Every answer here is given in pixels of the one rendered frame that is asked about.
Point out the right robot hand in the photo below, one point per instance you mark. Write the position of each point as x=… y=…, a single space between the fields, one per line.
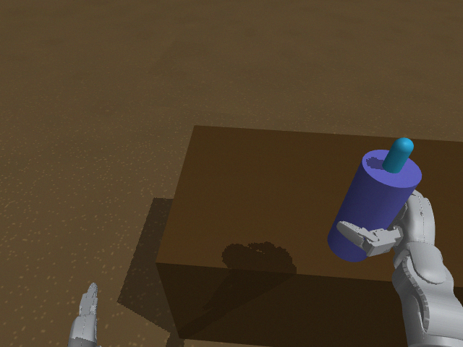
x=413 y=223

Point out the left robot hand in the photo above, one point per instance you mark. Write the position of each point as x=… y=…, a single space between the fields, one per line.
x=83 y=331

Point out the bottle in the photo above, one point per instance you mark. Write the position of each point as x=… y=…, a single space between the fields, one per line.
x=384 y=181

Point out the right robot arm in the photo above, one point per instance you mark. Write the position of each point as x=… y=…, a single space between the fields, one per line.
x=433 y=316

